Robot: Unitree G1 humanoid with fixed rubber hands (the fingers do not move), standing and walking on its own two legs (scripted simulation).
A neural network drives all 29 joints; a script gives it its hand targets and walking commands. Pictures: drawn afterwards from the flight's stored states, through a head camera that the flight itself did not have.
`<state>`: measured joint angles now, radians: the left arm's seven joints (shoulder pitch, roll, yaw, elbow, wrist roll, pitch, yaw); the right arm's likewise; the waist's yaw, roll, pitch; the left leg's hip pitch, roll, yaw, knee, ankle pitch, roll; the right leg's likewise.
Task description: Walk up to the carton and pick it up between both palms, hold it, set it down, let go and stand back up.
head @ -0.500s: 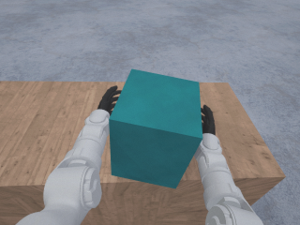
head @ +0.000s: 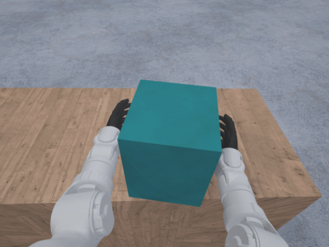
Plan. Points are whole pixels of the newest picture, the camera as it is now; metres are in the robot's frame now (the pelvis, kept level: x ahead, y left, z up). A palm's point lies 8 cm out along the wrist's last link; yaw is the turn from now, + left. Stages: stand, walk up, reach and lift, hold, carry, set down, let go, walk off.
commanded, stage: set down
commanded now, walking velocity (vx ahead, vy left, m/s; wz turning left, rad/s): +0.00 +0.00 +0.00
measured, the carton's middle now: (170, 144) +0.39 -0.02 +0.05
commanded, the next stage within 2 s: none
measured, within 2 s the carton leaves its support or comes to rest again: neither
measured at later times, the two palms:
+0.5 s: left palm (116, 124) +0.44 +0.12 +0.08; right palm (249, 147) +0.35 -0.22 +0.06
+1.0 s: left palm (92, 154) +0.36 +0.18 +0.05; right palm (245, 167) +0.30 -0.20 +0.05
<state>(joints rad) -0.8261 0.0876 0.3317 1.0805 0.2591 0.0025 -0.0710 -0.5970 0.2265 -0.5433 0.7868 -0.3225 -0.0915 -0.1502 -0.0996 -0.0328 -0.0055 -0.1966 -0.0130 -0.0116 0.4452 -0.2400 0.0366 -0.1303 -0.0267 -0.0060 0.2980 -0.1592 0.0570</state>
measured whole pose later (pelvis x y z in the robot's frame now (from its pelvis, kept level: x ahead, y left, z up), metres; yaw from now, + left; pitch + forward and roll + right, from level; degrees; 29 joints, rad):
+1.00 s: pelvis -0.05 -0.01 -0.01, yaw -2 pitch +6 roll -2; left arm -0.67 0.36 -0.02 0.93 -0.29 0.07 -0.06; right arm -0.50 -0.01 -0.10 0.67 0.18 0.12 -0.30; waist -0.07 -0.02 -0.08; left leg -0.46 0.02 0.01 0.59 -0.23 0.02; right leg -0.42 0.01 0.01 0.47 -0.15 0.03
